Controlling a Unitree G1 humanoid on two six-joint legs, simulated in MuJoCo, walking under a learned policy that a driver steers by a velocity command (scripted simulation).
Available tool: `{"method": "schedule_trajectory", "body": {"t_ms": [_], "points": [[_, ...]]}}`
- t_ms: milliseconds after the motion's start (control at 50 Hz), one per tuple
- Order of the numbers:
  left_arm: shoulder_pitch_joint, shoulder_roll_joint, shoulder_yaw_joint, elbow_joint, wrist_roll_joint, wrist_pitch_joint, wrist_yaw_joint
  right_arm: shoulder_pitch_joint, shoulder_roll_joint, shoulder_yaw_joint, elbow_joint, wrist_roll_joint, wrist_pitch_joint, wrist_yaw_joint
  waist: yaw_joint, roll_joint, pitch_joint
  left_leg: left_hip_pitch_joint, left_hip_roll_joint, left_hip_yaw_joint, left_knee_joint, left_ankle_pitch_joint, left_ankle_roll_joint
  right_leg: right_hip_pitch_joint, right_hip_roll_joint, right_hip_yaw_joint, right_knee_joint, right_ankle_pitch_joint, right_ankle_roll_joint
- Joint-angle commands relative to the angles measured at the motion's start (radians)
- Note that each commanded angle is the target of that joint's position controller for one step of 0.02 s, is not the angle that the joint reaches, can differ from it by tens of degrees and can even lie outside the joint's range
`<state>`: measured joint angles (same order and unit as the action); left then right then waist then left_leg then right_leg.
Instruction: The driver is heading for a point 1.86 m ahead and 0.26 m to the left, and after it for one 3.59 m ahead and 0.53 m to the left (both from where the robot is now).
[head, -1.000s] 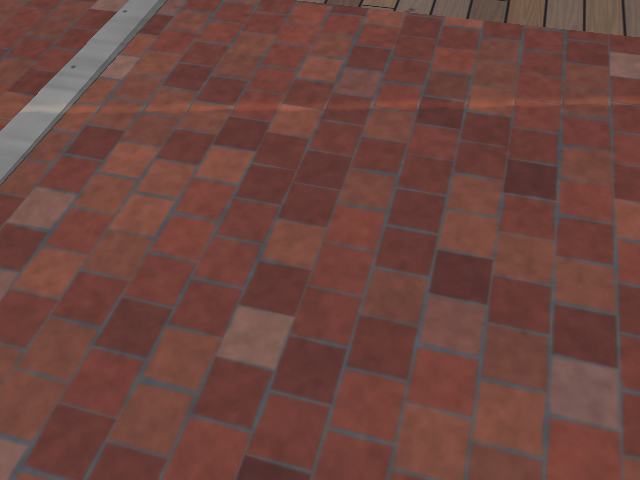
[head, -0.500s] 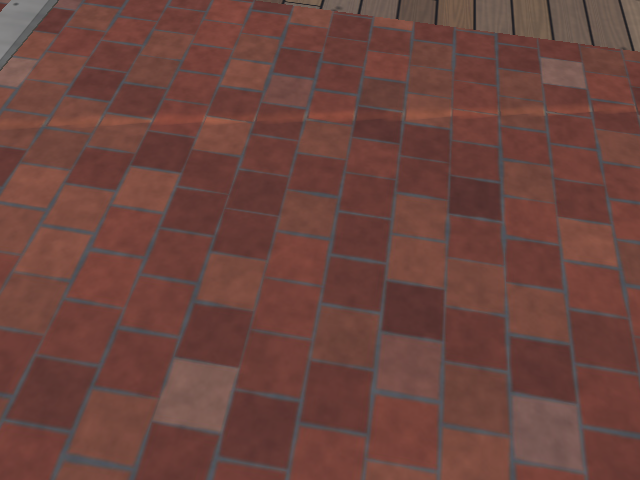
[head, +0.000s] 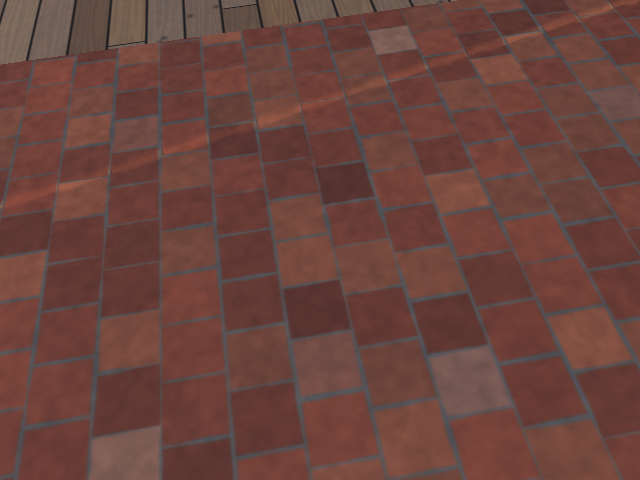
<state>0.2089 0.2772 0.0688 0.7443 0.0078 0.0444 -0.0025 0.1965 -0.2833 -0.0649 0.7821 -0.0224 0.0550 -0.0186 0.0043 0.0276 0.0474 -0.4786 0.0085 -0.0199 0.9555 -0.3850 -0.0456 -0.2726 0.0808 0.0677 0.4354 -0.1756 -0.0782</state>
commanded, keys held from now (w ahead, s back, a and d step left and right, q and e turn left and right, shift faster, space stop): e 0.10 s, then no key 0.30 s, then q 0.60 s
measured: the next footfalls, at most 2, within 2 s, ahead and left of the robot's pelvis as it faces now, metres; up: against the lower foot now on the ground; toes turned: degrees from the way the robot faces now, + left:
left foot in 0.22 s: +0.05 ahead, +0.12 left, +0.00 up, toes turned -9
right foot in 0.54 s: -0.02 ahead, -0.09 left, +0.00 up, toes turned -3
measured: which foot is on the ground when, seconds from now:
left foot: up 0.00-0.20, down 0.22-0.56, up 0.58-0.82, down 0.84-1.00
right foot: down 0.00-0.22, up 0.24-0.52, down 0.54-0.84, up 0.86-1.00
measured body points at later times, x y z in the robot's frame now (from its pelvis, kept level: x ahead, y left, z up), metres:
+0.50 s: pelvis -0.01 +0.03 +0.00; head +0.01 +0.05 +0.45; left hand +0.13 +0.28 -0.14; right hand +0.06 -0.24 -0.11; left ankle +0.01 +0.13 -0.74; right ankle -0.06 -0.09 -0.73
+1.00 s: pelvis -0.04 +0.07 +0.00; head -0.01 +0.10 +0.45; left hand +0.05 +0.35 -0.14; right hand +0.08 -0.21 -0.11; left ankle -0.04 +0.13 -0.74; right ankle -0.05 -0.08 -0.67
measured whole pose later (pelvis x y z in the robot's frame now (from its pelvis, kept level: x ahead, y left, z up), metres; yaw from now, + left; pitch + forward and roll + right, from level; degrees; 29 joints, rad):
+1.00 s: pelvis -0.04 +0.07 +0.00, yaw +8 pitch +0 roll -1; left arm 0.13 0.30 0.05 0.82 0.02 0.05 0.02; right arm 0.24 -0.29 -0.06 0.79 0.00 0.04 0.01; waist -0.01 -0.04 0.09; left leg -0.22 -0.08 -0.05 0.45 -0.22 0.09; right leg -0.43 0.00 0.02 1.02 -0.43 0.02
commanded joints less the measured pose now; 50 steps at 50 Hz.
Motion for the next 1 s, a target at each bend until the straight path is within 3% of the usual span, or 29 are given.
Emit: {"method": "schedule_trajectory", "body": {"t_ms": [20,100,180,200,220,240,260,280,300,340,420,480,520,540,560,580,600,640,660,700,780,820,840,860,880,900,920,960,1000], "points": [[0.043,0.165,0.044,-0.049,0.006,-0.008,0.003,-0.029,-0.065,-0.011,-0.080,0.004,-0.009,-0.007,0.031,-0.144,-0.086,-0.069,-0.007,-0.021,-0.077,-0.020,0.000,0.161,-0.260,0.310,-0.109,0.184,-0.175],[0.024,0.183,0.053,-0.055,0.013,-0.002,-0.007,-0.029,-0.067,-0.006,-0.099,0.014,-0.021,-0.013,0.030,-0.147,-0.098,0.039,-0.041,-0.022,-0.190,-0.041,0.019,0.112,-0.244,0.373,-0.083,0.217,-0.165],[-0.039,0.160,0.044,-0.055,0.004,0.004,-0.008,0.073,-0.054,0.001,-0.080,0.021,-0.036,-0.022,-0.026,-0.148,-0.118,0.264,-0.062,0.006,-0.470,0.067,0.058,0.039,-0.198,0.377,-0.029,0.246,-0.091],[-0.042,0.141,0.036,-0.054,-0.003,0.003,-0.002,0.095,-0.065,0.000,-0.075,0.012,-0.044,-0.028,-0.039,-0.116,-0.115,0.356,-0.025,-0.026,-0.605,0.141,0.073,-0.024,-0.160,0.358,0.003,0.146,-0.042],[-0.007,0.082,0.020,-0.060,-0.006,-0.001,0.001,0.080,-0.134,-0.009,-0.090,-0.007,-0.050,-0.034,-0.013,0.055,-0.113,0.408,0.178,-0.237,-0.728,0.080,0.119,-0.113,-0.070,0.259,0.140,-0.072,0.017],[0.012,0.078,0.020,-0.067,-0.004,-0.004,0.009,-0.006,-0.224,-0.025,-0.119,-0.008,-0.046,-0.026,0.011,0.221,-0.063,0.338,0.359,-0.464,-0.773,0.206,0.230,-0.228,0.112,0.062,0.284,-0.342,0.049],[0.005,0.140,0.034,-0.051,0.024,-0.001,0.011,0.017,-0.179,-0.020,-0.110,-0.011,-0.047,-0.018,-0.006,0.145,-0.061,0.248,0.381,-0.446,-0.737,0.300,0.303,-0.160,0.049,0.087,0.474,-0.392,0.059],[0.020,0.141,0.039,-0.031,0.016,0.001,0.006,-0.027,-0.117,-0.001,-0.110,0.000,-0.050,-0.012,0.026,0.084,-0.041,0.224,0.318,-0.359,-0.723,0.336,0.296,-0.140,0.043,0.102,0.540,-0.339,0.061],[0.041,0.130,0.038,-0.010,0.012,0.004,0.002,-0.072,-0.090,0.007,-0.113,0.003,-0.052,-0.010,0.046,0.067,-0.021,0.215,0.250,-0.264,-0.706,0.371,0.262,-0.129,0.037,0.096,0.580,-0.282,0.072],[0.060,0.110,0.031,0.009,0.013,0.010,-0.007,-0.080,-0.082,0.011,-0.109,0.005,-0.057,-0.015,0.042,0.120,-0.041,0.298,0.185,-0.172,-0.670,0.502,0.233,-0.147,0.039,0.077,0.571,-0.248,0.096],[-0.005,0.047,-0.005,0.018,0.003,0.016,-0.002,-0.003,-0.071,0.019,-0.058,0.007,-0.058,-0.009,-0.014,0.121,-0.075,0.394,0.173,-0.146,-0.621,0.566,0.235,-0.059,-0.015,0.014,0.291,-0.276,0.123],[-0.001,0.052,-0.011,0.043,-0.005,0.014,0.022,0.031,-0.120,0.003,-0.018,0.005,-0.042,0.006,-0.019,0.164,-0.052,0.387,0.148,-0.201,-0.577,0.609,0.220,0.049,-0.007,-0.065,0.009,-0.190,0.102],[0.045,0.097,-0.003,0.065,0.003,-0.007,0.041,0.033,-0.146,-0.011,-0.013,0.017,-0.042,0.010,0.004,0.115,-0.071,0.314,0.144,-0.236,-0.538,0.632,0.165,0.191,-0.054,-0.016,-0.150,0.034,0.076],[0.056,0.139,0.003,0.065,0.015,-0.021,0.049,0.027,-0.125,-0.007,-0.027,0.024,-0.050,0.016,-0.001,0.048,-0.116,0.240,0.123,-0.223,-0.511,0.541,0.134,0.286,-0.148,0.055,-0.126,0.079,0.055],[0.008,0.207,0.020,0.068,0.011,-0.021,0.050,0.016,-0.075,0.003,-0.048,0.038,-0.055,0.021,-0.038,-0.134,-0.088,0.165,0.011,-0.115,-0.473,0.342,0.105,0.256,-0.232,0.128,-0.088,0.205,-0.003],[-0.004,0.168,0.016,0.065,0.006,-0.021,0.043,-0.017,-0.078,0.005,-0.038,0.030,-0.048,0.016,-0.002,-0.159,-0.079,0.169,-0.038,-0.054,-0.411,0.143,0.091,0.208,-0.295,0.156,-0.097,0.211,-0.055],[-0.026,0.150,0.012,0.059,0.009,-0.022,0.042,-0.018,-0.080,0.000,-0.034,0.019,-0.039,0.016,-0.004,-0.191,-0.055,0.152,-0.052,-0.028,-0.334,0.057,0.091,0.177,-0.328,0.169,-0.109,0.203,-0.084],[-0.038,0.131,0.007,0.049,0.016,-0.020,0.046,-0.013,-0.098,-0.016,-0.029,0.016,-0.022,0.022,0.011,-0.222,-0.010,0.092,-0.056,0.003,-0.147,-0.110,0.098,0.143,-0.372,0.169,-0.112,0.329,-0.136],[-0.030,0.131,0.005,0.053,0.017,-0.022,0.049,-0.005,-0.091,-0.018,-0.031,0.014,-0.016,0.026,0.007,-0.203,-0.001,0.068,-0.039,0.006,-0.090,-0.165,0.094,0.148,-0.387,0.152,-0.102,0.412,-0.152],[-0.034,0.140,0.008,0.058,0.020,-0.020,0.049,0.006,-0.063,-0.012,-0.028,0.016,-0.011,0.032,0.001,-0.170,-0.009,0.069,-0.022,0.023,-0.114,-0.151,0.081,0.175,-0.361,0.085,-0.071,0.464,-0.132],[-0.059,0.168,0.019,0.054,0.017,-0.011,0.037,0.011,-0.068,-0.013,-0.037,0.024,-0.007,0.044,0.009,-0.204,-0.047,0.168,-0.036,0.079,-0.271,-0.064,0.074,0.179,-0.340,0.017,-0.009,0.418,-0.091],[-0.076,0.174,0.024,0.056,0.008,-0.009,0.033,0.051,-0.069,-0.016,-0.030,0.016,-0.014,0.040,-0.031,-0.151,-0.057,0.296,-0.054,0.080,-0.479,0.120,0.094,0.102,-0.312,-0.038,0.097,0.261,-0.028],[-0.042,0.153,0.022,0.058,0.013,-0.011,0.029,0.066,-0.126,-0.029,-0.034,0.001,-0.026,0.032,-0.035,0.012,-0.060,0.375,0.033,-0.114,-0.625,0.214,0.122,-0.002,-0.244,-0.108,0.276,0.051,0.034],[-0.074,0.074,-0.002,-0.010,0.016,-0.006,0.031,0.089,-0.293,-0.065,-0.056,0.003,-0.036,0.033,-0.031,0.274,-0.050,0.440,0.327,-0.531,-0.687,0.535,0.251,-0.277,-0.051,-0.180,0.475,-0.430,0.109],[-0.114,0.096,-0.002,-0.012,0.019,0.005,0.046,0.181,-0.277,-0.067,-0.023,0.010,-0.038,0.038,-0.077,0.172,-0.085,0.407,0.364,-0.563,-0.681,0.598,0.353,-0.257,-0.057,-0.035,0.620,-0.497,0.093],[-0.105,0.108,0.001,0.000,0.007,0.010,0.044,0.141,-0.224,-0.055,-0.023,0.014,-0.035,0.033,-0.042,0.094,-0.038,0.376,0.315,-0.469,-0.664,0.532,0.357,-0.274,-0.083,-0.013,0.677,-0.421,0.085],[-0.101,0.116,0.004,0.013,0.001,0.005,0.039,0.070,-0.180,-0.044,-0.036,0.018,-0.029,0.026,-0.017,0.050,0.002,0.341,0.245,-0.388,-0.669,0.452,0.316,-0.274,-0.105,-0.005,0.661,-0.329,0.082],[-0.080,0.130,0.008,0.027,0.018,-0.005,0.027,0.005,-0.148,-0.034,-0.057,0.021,-0.022,0.016,-0.002,0.082,-0.023,0.367,0.161,-0.317,-0.665,0.471,0.265,-0.257,-0.106,-0.016,0.627,-0.230,0.092],[-0.063,0.119,0.006,0.031,0.018,-0.004,0.017,0.035,-0.155,-0.036,-0.052,0.023,-0.023,0.018,-0.007,0.056,-0.069,0.402,0.149,-0.305,-0.650,0.534,0.266,-0.245,-0.090,-0.021,0.621,-0.204,0.107]]}}
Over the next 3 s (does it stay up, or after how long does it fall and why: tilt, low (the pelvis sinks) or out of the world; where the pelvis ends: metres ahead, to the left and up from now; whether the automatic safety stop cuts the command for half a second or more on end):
stays up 0.39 0.24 0.00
